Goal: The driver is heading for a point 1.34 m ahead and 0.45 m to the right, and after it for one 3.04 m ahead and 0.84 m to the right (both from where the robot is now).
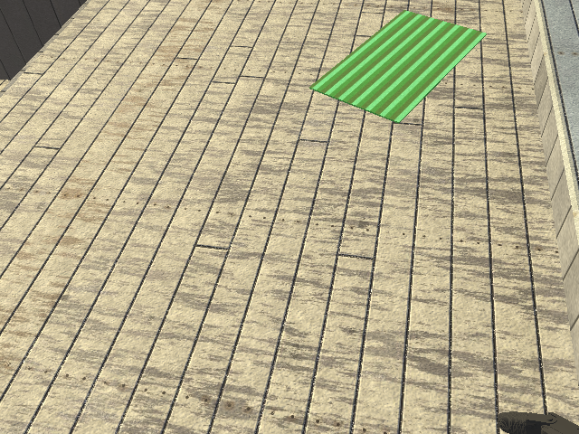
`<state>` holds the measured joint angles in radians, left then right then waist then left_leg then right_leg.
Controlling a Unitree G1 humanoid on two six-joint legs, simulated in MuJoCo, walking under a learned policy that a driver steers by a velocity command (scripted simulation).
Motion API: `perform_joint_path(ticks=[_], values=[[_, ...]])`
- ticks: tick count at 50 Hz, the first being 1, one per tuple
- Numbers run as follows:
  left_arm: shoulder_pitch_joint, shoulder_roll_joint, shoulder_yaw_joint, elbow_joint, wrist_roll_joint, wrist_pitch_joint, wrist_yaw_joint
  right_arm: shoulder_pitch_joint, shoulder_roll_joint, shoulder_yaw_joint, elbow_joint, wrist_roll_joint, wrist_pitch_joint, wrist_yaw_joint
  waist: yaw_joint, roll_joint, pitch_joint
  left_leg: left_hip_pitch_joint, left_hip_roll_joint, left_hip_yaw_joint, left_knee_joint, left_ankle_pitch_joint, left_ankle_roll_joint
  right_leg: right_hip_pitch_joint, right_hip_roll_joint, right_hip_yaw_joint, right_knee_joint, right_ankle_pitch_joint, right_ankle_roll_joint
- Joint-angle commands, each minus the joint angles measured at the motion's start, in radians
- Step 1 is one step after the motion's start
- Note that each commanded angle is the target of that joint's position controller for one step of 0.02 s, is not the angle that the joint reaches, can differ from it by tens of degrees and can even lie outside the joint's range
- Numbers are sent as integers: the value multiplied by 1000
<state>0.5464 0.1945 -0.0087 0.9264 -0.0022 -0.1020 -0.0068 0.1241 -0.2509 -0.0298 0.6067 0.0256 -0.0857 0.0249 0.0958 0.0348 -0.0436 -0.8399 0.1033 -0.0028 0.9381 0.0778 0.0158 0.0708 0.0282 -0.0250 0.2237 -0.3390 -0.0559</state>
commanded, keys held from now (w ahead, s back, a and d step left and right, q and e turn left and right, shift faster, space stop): w+shift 0.10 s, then w+e+shift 0.78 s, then w+shift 0.12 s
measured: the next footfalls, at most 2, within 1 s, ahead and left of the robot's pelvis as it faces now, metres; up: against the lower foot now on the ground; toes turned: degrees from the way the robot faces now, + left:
left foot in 0.20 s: +0.39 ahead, +0.13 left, +0.00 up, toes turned -1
right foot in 0.66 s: +0.75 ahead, -0.18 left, +0.00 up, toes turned -27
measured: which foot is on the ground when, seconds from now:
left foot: up 0.00-0.18, down 0.20-0.66, up 0.68-1.00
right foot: down 0.00-0.20, up 0.22-0.64, down 0.66-1.00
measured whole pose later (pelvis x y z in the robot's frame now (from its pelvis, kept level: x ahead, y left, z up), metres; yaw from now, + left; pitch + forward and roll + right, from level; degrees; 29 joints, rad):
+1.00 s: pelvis +0.84 -0.19 +0.00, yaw -41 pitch +0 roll +2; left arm 0.43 0.24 0.05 0.75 -0.03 -0.07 0.01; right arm -0.06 -0.26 -0.04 0.55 -0.01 -0.13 0.01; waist 0.11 0.04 0.06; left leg -0.68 0.06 -0.12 0.60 0.12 -0.06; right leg -0.01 0.14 0.21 0.40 -0.36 -0.14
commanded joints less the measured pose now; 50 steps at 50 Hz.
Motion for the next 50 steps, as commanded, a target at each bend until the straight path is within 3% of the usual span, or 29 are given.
perform_joint_path(ticks=[1,4,6,8,9,10,11,12,13,14,15,16,18,19,21,24,28,30,32,33,34,35,36,37,38,41,44,47,50], values=[[15,158,25,-42,-9,-11,17,-230,-17,3,-120,9,-33,28,5,-87,221,22,-38,62,-201,120,0,-145,-206,105,-217,258,-119],[41,170,24,-24,-15,3,19,-311,-18,3,-146,17,-46,59,5,-104,236,74,-73,81,-366,89,27,-20,-229,57,-189,422,-109],[46,199,31,-13,-6,13,23,-338,-45,-7,-172,16,-52,64,-24,-156,196,175,-130,108,-401,-3,56,58,-256,56,-83,866,-105],[35,249,46,-1,19,29,29,-182,-124,-39,-158,20,-38,41,-145,-239,55,393,-179,92,-375,-134,89,122,-291,94,146,1314,-97],[-17,276,54,-9,32,42,29,51,-170,-64,-101,31,-24,18,-276,-259,-71,665,-168,76,-388,-132,114,41,-281,84,383,1383,-82],[-69,246,46,-49,48,40,30,328,-216,-79,-25,24,-5,-7,-386,-220,-243,1125,-8,-83,-272,-233,136,-278,-247,105,696,1077,-71],[107,25,-2,-87,23,12,12,369,-295,-95,9,-19,-19,-1,-217,187,-459,1515,291,-655,-388,-766,286,-706,-33,154,1110,41,-29],[0,157,24,-91,-49,-20,6,409,-186,-78,24,-30,-24,-5,-294,227,-498,1456,292,-848,-614,-941,251,-769,-30,237,1211,-77,-43],[-162,210,49,-149,-88,-24,10,328,-145,-66,40,-31,-26,-13,-286,196,-244,1288,268,-665,-648,-826,188,-867,-79,193,1240,-25,-40],[-224,185,42,-172,-75,-23,14,276,-129,-63,60,-31,-30,-12,-251,44,-129,1109,247,-530,-667,-642,169,-852,-121,173,1214,25,-39],[-256,157,45,-180,-53,-14,14,226,-108,-58,83,-44,-36,-7,-197,-27,-32,929,215,-413,-698,-507,159,-806,-157,160,1179,63,-36],[-194,131,49,-175,-54,10,10,179,-71,-49,97,-59,-48,-6,-127,14,-10,809,199,-322,-718,-448,163,-734,-197,173,1165,96,-28],[-155,86,49,-171,-61,62,7,93,-31,-45,122,-32,-52,2,-67,47,72,661,181,-161,-786,-381,152,-699,-236,161,1139,50,-12],[-171,73,48,-182,-57,82,9,56,-38,-47,132,-20,-52,4,-47,48,132,591,181,-88,-813,-334,133,-721,-251,153,1127,39,-5],[-235,84,49,-220,-40,95,10,26,-69,-54,135,-32,-55,0,-36,26,195,523,142,54,-841,-224,120,-762,-253,134,1064,154,15],[-319,107,51,-256,-28,82,-9,38,-109,-59,132,-42,-59,-18,-49,-21,212,549,74,211,-856,-144,110,-751,-224,63,861,390,14],[-459,142,58,-314,-31,59,-54,118,-222,-79,146,-30,-42,-30,-98,-69,216,783,109,287,-818,181,76,-697,-150,-67,574,490,-43],[-389,206,87,-318,-45,66,-57,120,-286,-94,138,-19,-11,-33,-39,10,127,932,132,296,-638,725,62,-595,-53,-155,569,367,-75],[-68,319,145,-259,-51,95,-47,62,-318,-103,107,-5,18,-29,140,81,-44,857,152,268,-205,968,67,-208,21,-159,607,186,-135],[133,383,182,-202,-57,110,-27,24,-270,-88,105,1,9,-25,236,16,-102,654,74,255,174,684,27,96,26,-66,525,202,-176],[54,431,185,-195,-53,117,-25,71,-52,-31,66,-21,-35,-12,79,-436,3,256,-192,185,692,-601,-29,211,-67,238,431,234,-290],[-43,381,142,-268,-9,71,-37,174,-27,1,-17,6,-88,-2,-51,-463,-246,7,-223,-109,803,-662,6,336,-268,903,116,-308,-462],[-45,280,129,-297,-10,45,-43,22,-157,-19,-28,21,-112,-2,21,-219,-171,13,-150,-167,686,-542,60,252,-279,952,-15,-418,-368],[-65,268,124,-279,-3,19,-52,-50,-156,-24,-57,34,-114,-9,-27,-50,-21,12,-128,-143,560,-476,69,84,-271,910,-44,-355,-328],[-120,248,117,-284,-5,-1,-57,-46,-140,-20,-41,5,-104,-22,-74,73,-1,92,-81,-161,465,-431,63,-36,-245,835,-12,-270,-302],[-234,242,112,-307,-16,-5,-25,-1,-143,-35,-23,-33,-63,-25,-145,45,72,229,-38,-175,259,-377,-4,-262,-129,600,2,-6,-285],[-185,209,99,-281,-33,6,15,-159,-97,-23,-79,-54,-45,-31,-87,23,143,252,-58,-100,-24,-241,-70,-367,-55,438,-5,231,-259],[-153,193,94,-246,-25,26,32,-269,-27,-5,-119,-49,-48,-16,-8,-64,145,374,-97,-11,-306,75,-89,-440,-7,314,16,256,-184],[-91,182,95,-196,-32,20,28,-318,-63,-27,-146,-21,-61,-5,41,-120,133,412,-107,-27,-421,151,-74,-342,-61,355,40,238,-167]])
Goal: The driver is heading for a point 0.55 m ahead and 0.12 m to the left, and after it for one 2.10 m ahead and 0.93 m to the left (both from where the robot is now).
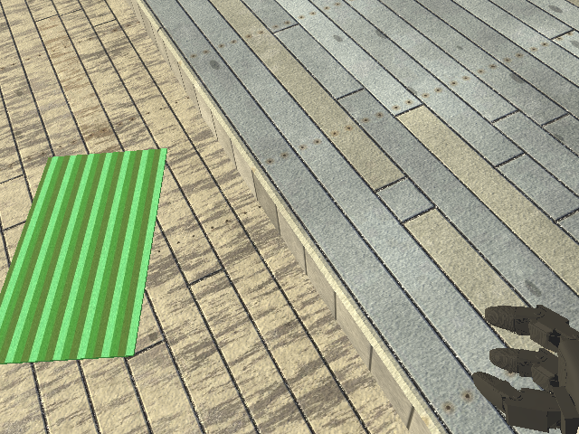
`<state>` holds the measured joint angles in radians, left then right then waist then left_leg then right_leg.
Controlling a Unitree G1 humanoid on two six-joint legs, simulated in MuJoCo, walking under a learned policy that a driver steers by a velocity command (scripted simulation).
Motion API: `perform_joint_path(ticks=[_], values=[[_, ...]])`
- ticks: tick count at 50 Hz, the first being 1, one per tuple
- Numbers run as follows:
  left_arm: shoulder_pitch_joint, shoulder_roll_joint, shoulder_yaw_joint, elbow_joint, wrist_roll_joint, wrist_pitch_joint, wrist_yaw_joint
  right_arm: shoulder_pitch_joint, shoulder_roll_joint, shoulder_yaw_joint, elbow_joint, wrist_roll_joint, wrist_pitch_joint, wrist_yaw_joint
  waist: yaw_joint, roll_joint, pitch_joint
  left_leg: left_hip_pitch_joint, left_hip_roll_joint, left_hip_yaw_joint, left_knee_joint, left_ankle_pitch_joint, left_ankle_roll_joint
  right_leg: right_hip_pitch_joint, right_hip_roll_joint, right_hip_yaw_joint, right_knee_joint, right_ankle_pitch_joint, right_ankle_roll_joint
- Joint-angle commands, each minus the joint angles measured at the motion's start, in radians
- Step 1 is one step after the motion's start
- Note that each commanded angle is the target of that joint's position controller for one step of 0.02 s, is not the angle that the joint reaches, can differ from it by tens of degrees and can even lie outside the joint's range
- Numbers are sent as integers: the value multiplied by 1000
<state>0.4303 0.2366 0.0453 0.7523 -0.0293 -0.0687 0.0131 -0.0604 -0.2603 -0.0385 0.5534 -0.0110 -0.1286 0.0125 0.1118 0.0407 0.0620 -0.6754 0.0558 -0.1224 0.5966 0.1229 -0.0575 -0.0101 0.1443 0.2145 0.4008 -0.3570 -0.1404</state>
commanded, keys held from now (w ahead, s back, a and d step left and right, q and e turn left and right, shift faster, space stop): w+shift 0.34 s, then q+shift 0.66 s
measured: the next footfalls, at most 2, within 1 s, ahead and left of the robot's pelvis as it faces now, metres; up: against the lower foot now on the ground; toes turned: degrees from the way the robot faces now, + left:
left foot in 0.12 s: +0.34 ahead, +0.16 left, +0.00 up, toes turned -6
right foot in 0.64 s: +0.79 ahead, -0.12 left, +0.14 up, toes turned +1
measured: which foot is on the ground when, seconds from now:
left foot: up 0.00-0.10, down 0.12-0.62, up 0.64-1.00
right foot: down 0.00-0.14, up 0.16-0.62, down 0.64-1.00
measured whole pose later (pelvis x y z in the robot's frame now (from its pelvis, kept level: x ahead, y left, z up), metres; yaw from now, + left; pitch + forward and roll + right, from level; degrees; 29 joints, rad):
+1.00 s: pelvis +0.68 -0.05 +0.12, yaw +23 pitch -1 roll -1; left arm 0.19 0.28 0.08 0.66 0.02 -0.03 0.08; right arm 0.05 -0.36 -0.11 0.57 0.03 0.10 0.02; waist 0.04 0.02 0.11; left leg -0.69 0.06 0.06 1.05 -0.10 -0.07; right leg -0.35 -0.17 -0.37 0.73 -0.34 -0.05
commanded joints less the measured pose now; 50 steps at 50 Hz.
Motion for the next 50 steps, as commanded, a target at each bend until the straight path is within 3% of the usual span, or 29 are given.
perform_joint_path(ticks=[1,4,6,7,8,9,11,14,17,18,21,23,24,26,27,28,29,30,31,32,33,34,35,36,37,39,45,48,50], values=[[35,137,43,-7,-7,-12,11,-142,-71,-27,-98,24,-22,10,24,-137,30,216,-54,82,-112,80,14,-178,-198,129,-114,302,-75],[20,180,61,13,12,1,22,-26,-145,-68,-87,36,-33,6,-64,-180,-39,267,-93,125,-128,-74,75,40,-254,137,36,844,-42],[-123,196,56,-32,60,4,2,372,-192,-92,-15,55,-12,-18,-304,-212,-275,715,-5,78,-42,-128,139,-91,-241,100,460,1049,-3],[28,49,20,-39,55,-1,-6,519,-241,-93,39,19,-9,-16,-225,131,-470,1147,182,-292,-10,-324,253,-444,-85,40,875,329,49],[142,44,-8,-16,-13,-12,-7,578,-208,-89,87,3,-18,14,-205,447,-544,1255,308,-748,-252,-664,353,-665,-22,17,1081,-155,78],[26,120,3,-18,-32,-12,-5,514,-116,-73,74,7,-10,11,-243,259,-369,1151,281,-687,-294,-814,323,-763,-109,-11,1125,-87,63],[-262,118,-4,-90,10,-33,-7,444,-97,-60,105,-11,3,10,-233,-93,-105,810,191,-407,-341,-512,283,-752,-158,-81,1040,-12,52],[-235,61,-13,-106,4,-24,-15,396,-21,-25,145,-11,-7,26,-123,-2,-67,637,131,-257,-392,-293,293,-687,-224,-88,963,9,58],[-253,24,-34,-134,13,-15,-21,416,-50,-22,184,21,-5,22,-85,-16,-8,577,145,-194,-422,-175,315,-810,-268,-120,938,37,88],[-292,10,-41,-154,30,-18,-21,445,-65,-20,204,22,-2,15,-90,-11,21,563,151,-199,-428,-25,333,-862,-259,-156,1003,32,116],[-413,-58,-72,-251,15,-10,-18,656,-45,5,310,29,44,-20,-143,39,79,848,269,-303,-257,310,361,-1477,-221,-151,1835,-290,171],[-683,-125,-122,-401,11,-34,-26,900,-18,10,399,15,64,-62,-257,-13,79,1224,306,-340,-118,324,302,-1974,-222,-106,1956,-568,153],[-757,-157,-145,-461,9,-46,-42,917,-4,14,415,17,77,-80,-254,-31,62,1248,294,-327,-113,289,262,-2045,-232,-113,1904,-593,145],[-782,-171,-175,-549,17,-58,-77,750,-8,26,376,51,110,-115,-158,-39,68,900,210,-226,-240,200,170,-1785,-261,-181,1535,-447,134],[-787,-159,-187,-597,44,-73,-85,648,-39,23,341,81,135,-126,-108,-110,6,488,142,-152,-428,217,149,-1232,-273,-241,1123,-153,110],[-703,-126,-160,-549,72,-90,-70,610,-75,17,302,51,118,-97,-70,-137,-186,117,81,-101,-551,484,198,-444,-172,-364,968,371,104],[-494,-51,-101,-478,57,-91,-34,595,-180,-15,284,45,81,-59,8,84,-332,99,58,-61,-416,870,188,-88,-107,-346,991,405,114],[-258,52,-48,-445,69,-78,0,528,-283,-51,284,71,76,-41,163,278,-433,279,37,-76,-223,1073,137,57,-103,-261,802,315,106],[-97,148,-5,-392,78,-59,27,483,-310,-71,277,72,80,-29,250,304,-454,418,32,-109,24,1014,65,85,-146,-153,535,282,89],[-69,217,3,-317,65,-60,30,509,-169,-59,240,4,74,-36,131,-97,-474,349,-89,-137,402,-260,4,217,-365,167,455,856,0],[-83,226,-17,-319,123,-59,18,729,-45,-37,224,13,48,-16,-25,-596,-660,315,-252,-224,818,-644,-30,186,-597,512,291,1593,-135],[-178,154,-23,-353,126,-53,-4,742,-50,-54,231,46,62,-4,-56,-439,-644,236,-244,-206,1021,-659,-70,71,-646,590,181,1351,-176],[-279,96,-21,-338,76,-41,-21,642,-22,-54,195,62,100,-10,-94,-310,-469,161,-183,-50,1054,-613,-80,-81,-585,443,174,951,-133],[-347,11,-31,-307,32,-32,-32,615,36,-38,179,45,142,-21,-141,-202,-307,82,-113,15,1026,-550,-56,-218,-544,306,179,591,-75],[-399,-39,-32,-284,21,-27,-24,577,26,-39,167,41,177,-26,-167,-190,-174,81,-56,37,1008,-497,-34,-384,-511,159,164,358,-46],[-443,-64,-25,-238,36,-24,3,500,-42,-57,133,61,217,-27,-186,-167,-68,146,-1,56,917,-435,2,-545,-465,-51,83,101,-6],[-315,72,31,-160,50,-33,79,246,-116,-76,21,32,228,-10,-122,-114,-69,18,44,66,641,-248,11,-336,-559,-246,75,302,-47],[-289,123,48,-166,49,18,84,161,-113,-72,-27,37,228,14,-114,-108,-81,-12,50,113,511,-174,-17,-270,-561,-317,65,175,-43],[-296,168,57,-169,44,71,61,158,-69,-48,-22,53,226,24,-116,-114,-88,171,-17,242,331,-194,-15,-356,-483,-452,79,107,-36]])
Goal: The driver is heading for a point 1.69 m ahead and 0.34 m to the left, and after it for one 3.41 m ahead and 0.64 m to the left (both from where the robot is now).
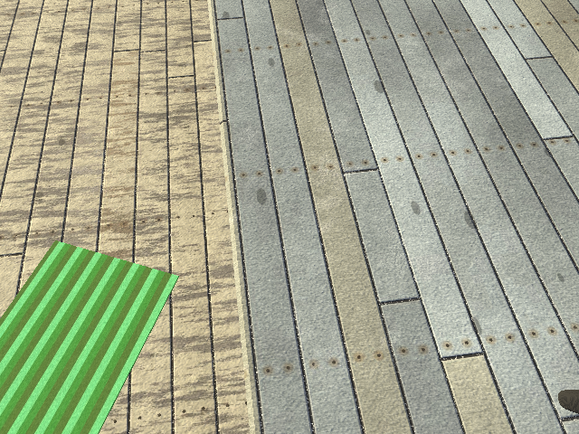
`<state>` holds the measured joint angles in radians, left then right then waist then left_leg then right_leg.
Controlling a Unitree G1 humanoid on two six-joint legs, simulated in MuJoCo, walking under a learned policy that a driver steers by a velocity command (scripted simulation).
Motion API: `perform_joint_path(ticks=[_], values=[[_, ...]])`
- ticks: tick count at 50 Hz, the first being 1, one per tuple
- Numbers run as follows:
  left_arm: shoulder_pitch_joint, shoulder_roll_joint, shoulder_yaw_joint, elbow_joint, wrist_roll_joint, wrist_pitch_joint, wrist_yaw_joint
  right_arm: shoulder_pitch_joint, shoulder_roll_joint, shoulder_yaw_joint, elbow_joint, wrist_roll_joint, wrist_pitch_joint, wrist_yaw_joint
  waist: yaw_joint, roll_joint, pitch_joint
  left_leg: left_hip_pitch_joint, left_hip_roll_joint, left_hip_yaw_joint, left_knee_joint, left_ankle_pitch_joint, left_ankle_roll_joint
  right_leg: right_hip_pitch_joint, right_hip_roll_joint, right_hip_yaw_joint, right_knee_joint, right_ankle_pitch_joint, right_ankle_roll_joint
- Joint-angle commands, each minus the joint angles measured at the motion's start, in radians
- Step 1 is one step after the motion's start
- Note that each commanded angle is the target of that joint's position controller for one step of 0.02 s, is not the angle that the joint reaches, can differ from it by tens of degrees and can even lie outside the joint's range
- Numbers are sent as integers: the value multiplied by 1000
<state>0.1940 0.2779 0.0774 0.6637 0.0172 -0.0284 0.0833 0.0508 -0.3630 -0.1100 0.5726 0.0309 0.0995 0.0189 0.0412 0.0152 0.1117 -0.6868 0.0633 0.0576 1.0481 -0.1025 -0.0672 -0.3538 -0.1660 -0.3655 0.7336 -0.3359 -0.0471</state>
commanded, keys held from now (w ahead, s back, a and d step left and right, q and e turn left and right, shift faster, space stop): q+shift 0.38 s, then shift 0.08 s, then w+shift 0.54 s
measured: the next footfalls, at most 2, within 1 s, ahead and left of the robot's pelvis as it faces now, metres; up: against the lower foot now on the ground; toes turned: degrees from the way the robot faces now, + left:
left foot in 0.08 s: +0.16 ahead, +0.09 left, +0.00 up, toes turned +13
right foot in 0.54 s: +0.19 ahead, -0.10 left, +0.00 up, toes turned +29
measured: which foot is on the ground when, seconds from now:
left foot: up 0.00-0.06, down 0.08-0.52, up 0.54-0.96, down 0.98-1.00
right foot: down 0.00-0.12, up 0.14-0.52, down 0.54-1.00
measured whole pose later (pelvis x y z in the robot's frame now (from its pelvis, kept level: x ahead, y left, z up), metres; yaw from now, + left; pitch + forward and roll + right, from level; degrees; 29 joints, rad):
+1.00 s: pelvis +0.15 -0.02 +0.02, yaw +32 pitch +4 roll -1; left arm 0.37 0.29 0.03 0.69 -0.01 -0.07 0.01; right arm 0.18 -0.22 -0.02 0.65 0.04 -0.06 0.03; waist 0.08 0.00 -0.09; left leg -0.40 0.01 0.00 0.63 -0.20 -0.05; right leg -0.28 0.03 -0.07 0.57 -0.38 -0.09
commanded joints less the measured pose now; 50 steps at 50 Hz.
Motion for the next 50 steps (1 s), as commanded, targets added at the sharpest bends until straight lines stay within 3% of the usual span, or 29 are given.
perform_joint_path(ticks=[1,3,5,6,7,8,9,10,11,13,15,17,19,23,25,26,27,28,29,30,31,33,35,38,41,42,45,49,50], values=[[-49,136,30,-82,-9,41,-17,26,14,17,-48,18,-1,22,-37,-85,-141,206,-26,80,-153,47,0,-3,-190,122,-236,35,-125],[-33,139,37,-67,-10,46,-34,-5,-16,-2,-51,27,2,22,-27,-86,-137,260,-62,164,-150,-68,19,-8,-219,120,-219,-22,-124],[-49,130,43,-59,-34,48,-44,43,-26,-19,-51,47,1,20,-59,-90,-129,327,-56,182,-280,-114,59,-3,-229,98,-83,-52,-86],[-17,113,42,-42,-38,52,-49,92,-42,-34,-21,49,-9,13,-68,-17,-149,441,-100,239,-380,-41,83,-27,-179,45,54,-66,-59],[19,85,34,-45,-20,56,-56,206,-86,-62,47,41,-23,-4,-99,93,-205,608,-147,226,-440,6,129,-104,-71,-23,264,-51,-9],[-165,121,35,-146,-8,44,-59,381,-203,-107,80,8,-32,-12,-248,258,-240,733,23,-219,-571,14,278,-373,30,-2,569,-313,43],[-269,111,36,-216,-34,9,-60,314,-227,-102,18,-37,-60,9,-230,227,-295,739,174,-704,-714,-89,394,-516,103,222,792,-419,47],[-241,86,25,-201,-53,-4,-59,219,-173,-63,-30,-57,-104,20,-161,81,-310,709,265,-846,-780,-199,419,-560,115,382,841,-355,36],[-222,60,5,-188,-50,-9,-55,145,-149,-43,-68,-50,-127,14,-116,20,-270,659,293,-868,-802,-289,403,-581,131,452,806,-265,21],[-195,75,1,-166,-3,-11,-36,40,-81,-14,-111,-17,-127,-23,-59,-47,-215,582,242,-756,-747,-217,320,-545,129,499,703,-106,10],[-170,72,1,-141,-4,-8,-44,3,-62,-4,-125,-27,-111,-45,-18,-23,-206,447,140,-596,-741,-156,247,-387,159,463,524,-41,-4],[-204,11,-20,-130,6,-1,-58,44,-69,-10,-108,-22,-93,-59,-33,-14,-190,365,68,-493,-707,-23,212,-269,223,388,332,30,-2],[-216,-41,-40,-124,11,7,-75,101,-83,-21,-86,-6,-76,-64,-49,21,-214,354,35,-480,-671,15,193,-180,280,368,194,73,-1],[-168,-14,-33,-107,-7,36,-95,63,-46,-10,-89,-9,-57,-49,-38,150,-238,325,15,-490,-635,-100,148,-7,269,362,22,119,0],[-100,-9,-23,-104,3,38,-111,139,-26,-6,-39,-4,-65,-31,-19,127,-305,260,-74,-407,-526,-449,106,180,257,314,-95,71,-22],[-52,-14,-21,-99,9,36,-113,187,-2,1,-17,1,-73,-18,-4,62,-303,218,-134,-342,-381,-576,80,222,205,345,-185,-37,-55],[-3,11,-22,-96,14,27,-113,222,43,13,-9,11,-82,-8,-18,-55,-257,147,-219,-247,-84,-550,57,214,58,538,-345,-250,-107],[-90,199,23,-88,38,11,-114,262,-20,-10,-33,24,-75,-15,-124,-260,-110,-4,-246,-141,217,-344,39,-28,-127,933,-563,-545,-292],[-108,161,23,-113,21,-12,-105,228,-64,-14,-33,35,-82,-35,-116,-232,-16,-89,-182,-228,334,-284,55,-120,-176,1101,-607,-746,-321],[-126,83,-10,-123,3,-27,-101,203,-102,-19,-33,19,-84,-39,-131,-113,28,-153,-164,-240,365,-222,54,-94,-154,1029,-573,-655,-278],[-120,60,-19,-126,-4,-39,-101,221,-76,-11,-13,-8,-85,-41,-141,-44,4,-138,-152,-227,372,-197,52,-66,-112,938,-549,-560,-242],[-52,71,-14,-105,0,-59,-87,205,-34,5,-6,-32,-99,-33,-111,-22,-42,-130,-133,-210,321,-114,54,20,-70,818,-540,-439,-218],[22,80,-10,-89,9,-70,-74,173,-5,17,-8,-20,-110,-27,-78,-42,-78,-111,-121,-184,250,-78,42,90,-42,739,-546,-351,-212],[119,93,-7,-67,-4,-63,-60,118,19,28,-18,-17,-119,-23,-32,-62,-108,-123,-105,-160,73,-68,11,214,-36,675,-543,-225,-220],[140,122,-3,-54,-19,-43,-56,93,68,52,-11,-12,-130,-16,-14,-116,-128,62,-100,-56,-171,-96,-12,152,2,567,-543,-116,-208],[161,140,0,-46,-15,-51,-53,92,54,49,-4,-18,-140,-10,-7,-116,-137,99,-73,-72,-175,12,-2,137,-27,578,-514,-81,-211],[165,137,-7,-44,-23,-64,-59,77,59,63,1,-1,-162,3,15,-91,-110,121,-54,-68,-333,5,33,119,-44,581,-450,-90,-227],[168,147,-12,-32,-32,-51,-69,43,57,70,-12,20,-183,19,38,-94,-113,243,-57,-39,-487,-45,73,52,-37,592,-337,-110,-240],[176,138,-18,-27,-36,-45,-74,31,53,67,-15,19,-188,21,44,-51,-112,276,-77,-11,-552,-19,73,46,1,567,-299,-102,-228]])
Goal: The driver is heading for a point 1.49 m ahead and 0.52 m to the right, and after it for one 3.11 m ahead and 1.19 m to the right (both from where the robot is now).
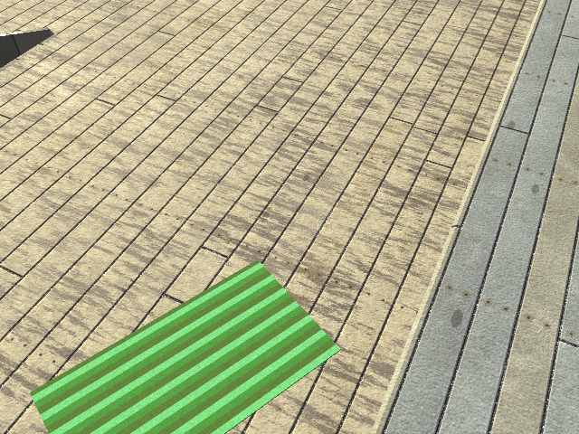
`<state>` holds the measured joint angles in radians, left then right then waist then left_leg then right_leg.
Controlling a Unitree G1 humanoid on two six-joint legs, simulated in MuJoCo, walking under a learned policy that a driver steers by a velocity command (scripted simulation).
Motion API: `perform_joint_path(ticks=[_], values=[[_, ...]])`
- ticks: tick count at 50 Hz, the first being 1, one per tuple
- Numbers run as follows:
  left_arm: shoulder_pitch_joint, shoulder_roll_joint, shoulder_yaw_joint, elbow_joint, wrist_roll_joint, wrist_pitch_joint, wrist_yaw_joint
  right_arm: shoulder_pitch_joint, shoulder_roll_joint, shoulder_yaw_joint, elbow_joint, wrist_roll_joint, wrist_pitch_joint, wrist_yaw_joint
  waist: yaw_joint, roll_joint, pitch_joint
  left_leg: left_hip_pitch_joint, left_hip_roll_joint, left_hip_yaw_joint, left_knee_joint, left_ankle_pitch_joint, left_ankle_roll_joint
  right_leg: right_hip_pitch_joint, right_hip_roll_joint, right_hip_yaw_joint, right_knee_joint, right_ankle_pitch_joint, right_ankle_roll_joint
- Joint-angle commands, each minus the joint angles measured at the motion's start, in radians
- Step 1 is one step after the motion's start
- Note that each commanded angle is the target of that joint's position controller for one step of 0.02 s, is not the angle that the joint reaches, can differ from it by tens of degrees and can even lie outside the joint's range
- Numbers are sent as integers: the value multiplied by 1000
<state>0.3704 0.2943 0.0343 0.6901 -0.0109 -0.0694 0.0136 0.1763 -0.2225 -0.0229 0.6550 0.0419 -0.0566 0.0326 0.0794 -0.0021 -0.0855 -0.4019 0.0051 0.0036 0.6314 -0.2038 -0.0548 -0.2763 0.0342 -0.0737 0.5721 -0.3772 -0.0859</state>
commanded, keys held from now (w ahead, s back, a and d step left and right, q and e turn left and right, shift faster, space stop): w+shift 0.02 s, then w+e+shift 0.72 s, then w+shift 0.26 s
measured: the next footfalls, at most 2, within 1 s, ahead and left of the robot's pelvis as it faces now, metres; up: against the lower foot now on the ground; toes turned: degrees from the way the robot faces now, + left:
right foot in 0.42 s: +0.32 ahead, -0.11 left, +0.00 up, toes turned -17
left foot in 0.80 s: +0.54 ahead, +0.06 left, -0.14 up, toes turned -36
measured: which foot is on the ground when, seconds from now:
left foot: down 0.00-0.38, up 0.40-0.78, down 0.80-1.00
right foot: down 0.00-0.08, up 0.10-0.40, down 0.42-0.80, up 0.82-1.00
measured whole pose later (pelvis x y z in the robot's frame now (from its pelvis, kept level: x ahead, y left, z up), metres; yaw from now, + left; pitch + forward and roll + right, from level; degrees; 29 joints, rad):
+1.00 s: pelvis +0.47 -0.06 -0.14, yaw -40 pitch -1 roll +2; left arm 0.18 0.16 -0.02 0.50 -0.06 0.00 0.02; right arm 0.49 -0.21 -0.03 0.83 -0.01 -0.08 0.00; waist -0.05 -0.03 -0.03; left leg -0.14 0.02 0.06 0.53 -0.38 -0.02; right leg -1.08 0.04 0.06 2.36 -0.50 -0.04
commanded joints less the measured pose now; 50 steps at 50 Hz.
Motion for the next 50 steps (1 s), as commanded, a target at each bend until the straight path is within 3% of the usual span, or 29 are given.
perform_joint_path(ticks=[1,3,4,5,6,7,10,14,17,19,20,21,22,23,24,25,27,31,33,38,40,41,42,43,44,45,47,49,50], values=[[18,113,21,-37,-16,-1,-8,-109,-85,-24,-97,4,-41,6,6,3,66,77,-36,55,-196,153,59,-50,-154,228,-106,-7,-156],[-45,77,9,-26,-31,-6,-6,28,-116,-54,-55,-11,-65,8,-104,21,-36,485,30,-44,-177,243,105,-303,-68,130,80,202,-62],[-126,66,2,-62,-24,-15,-11,174,-167,-77,-26,-25,-70,7,-204,41,-104,730,130,-144,-182,198,157,-507,-21,91,273,260,2],[-182,55,-6,-105,-15,-17,-13,283,-216,-96,-7,-33,-65,3,-267,116,-146,841,301,-329,-221,107,232,-668,-26,117,513,-9,24],[-187,61,-2,-121,-34,-9,-12,270,-197,-88,-14,-49,-58,1,-238,71,-103,809,387,-397,-225,37,273,-768,-46,153,695,-62,21],[-210,48,-6,-127,-41,4,-12,232,-157,-71,-27,-53,-56,0,-222,20,-39,738,383,-354,-246,20,270,-820,-67,165,774,-32,14],[-246,37,-3,-147,-37,50,-18,40,-98,-45,-47,-44,-70,17,-105,82,153,453,308,-215,-387,2,209,-792,-92,122,782,39,39],[-177,73,18,-111,-31,63,-40,-101,-129,-53,-29,-42,-83,7,-5,97,147,269,199,-18,-498,63,166,-498,-78,10,592,230,9],[-125,94,41,-71,-28,57,-48,-108,-145,-65,-5,-24,-92,5,24,85,104,235,138,118,-441,256,131,-176,-35,-85,363,303,-45],[-33,126,67,-57,-25,78,-39,-110,-180,-83,4,5,-98,13,74,145,42,269,162,135,-272,542,123,1,-30,-80,290,269,-65],[54,163,94,-27,-20,87,-30,-137,-163,-81,-11,6,-99,9,119,93,-1,249,127,156,-90,638,117,124,5,-84,234,290,-89],[228,183,119,31,-10,77,-23,-220,-139,-74,-61,-7,-94,-9,230,-45,-12,74,6,188,348,420,97,344,37,-47,65,334,-167],[317,130,98,49,9,54,-42,-240,-55,-55,-122,-26,-105,-10,193,-207,63,-243,-94,98,810,-224,99,469,-23,211,-6,129,-268],[101,99,49,-54,-28,11,-59,-27,-10,-32,-172,-17,-126,5,-52,-291,41,-410,-86,-181,845,-309,116,396,-117,606,10,-15,-391],[-50,109,66,-132,-8,0,-42,10,-89,-41,-175,21,-123,23,-95,-310,18,-429,-63,-239,723,-240,83,280,-269,949,-224,-383,-452],[-54,80,65,-142,-5,-14,-33,-64,-179,-64,-166,34,-113,24,-82,-140,67,-374,-7,-244,640,-176,93,135,-268,1010,-228,-420,-382],[-51,100,56,-145,9,-10,-15,-142,-143,-59,-188,-5,-72,11,-82,13,78,-256,-6,-220,586,-170,50,-100,-210,916,-119,-315,-319],[-146,98,35,-170,1,19,72,-82,-77,-39,-175,-56,-32,30,-128,1,28,24,-20,-171,373,-4,26,-450,-76,613,61,-178,-238],[-170,89,34,-175,-15,35,84,-84,-43,-26,-180,-53,-28,25,-122,-14,9,173,-36,-136,200,133,20,-508,-13,491,113,-130,-195],[-106,-8,26,-152,-29,62,69,-71,-53,-64,-147,-14,-24,14,-74,-23,77,271,62,-111,-347,447,51,-334,50,454,408,-136,-115],[-53,-82,-2,-142,-10,67,29,53,-60,-80,-96,-35,-27,15,-95,87,31,477,121,-54,-318,487,60,-420,104,342,753,-287,-70],[-94,-161,-30,-174,-5,56,4,209,-60,-82,-62,-58,-39,18,-165,158,-12,655,196,-123,-133,500,70,-631,136,280,1106,-427,-44],[-36,-217,-52,-201,-41,39,-5,282,-115,-84,-47,-89,-54,29,-144,339,-40,738,342,-320,-22,594,165,-867,165,221,1514,-506,1],[23,-166,-50,-197,-75,29,6,315,-194,-93,-22,-79,-62,43,-110,373,-51,773,477,-528,-90,446,323,-1039,101,160,1778,-427,49],[-57,-98,-43,-225,-100,18,17,301,-286,-117,6,-47,-55,24,-125,334,-17,751,577,-761,-303,-230,441,-1183,20,151,1834,-233,82],[-248,-66,-32,-263,-63,26,21,254,-168,-88,2,-43,-36,-14,-167,89,70,653,511,-690,-408,-515,374,-1224,-15,155,1856,-123,81],[-415,-120,-61,-348,-46,36,23,256,-101,-27,47,-52,-54,-37,-173,55,227,457,439,-603,-467,-486,325,-1233,-36,204,1938,-103,77],[-369,-178,-81,-365,-44,42,-3,246,2,15,113,-49,-45,-39,-76,53,281,269,320,-351,-432,-360,238,-1183,-51,247,1827,-111,34],[-377,-179,-93,-383,-42,45,-15,205,-4,19,120,-49,-33,-41,-43,50,298,138,270,-244,-469,-329,213,-1099,-64,226,1649,-89,32]])
Keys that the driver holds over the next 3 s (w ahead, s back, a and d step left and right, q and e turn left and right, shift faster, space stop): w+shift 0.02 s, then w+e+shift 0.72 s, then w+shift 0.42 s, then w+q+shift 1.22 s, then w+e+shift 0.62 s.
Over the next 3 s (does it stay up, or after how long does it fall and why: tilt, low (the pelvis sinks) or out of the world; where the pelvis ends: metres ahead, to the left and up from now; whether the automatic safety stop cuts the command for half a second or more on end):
stays up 1.81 -0.49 -0.18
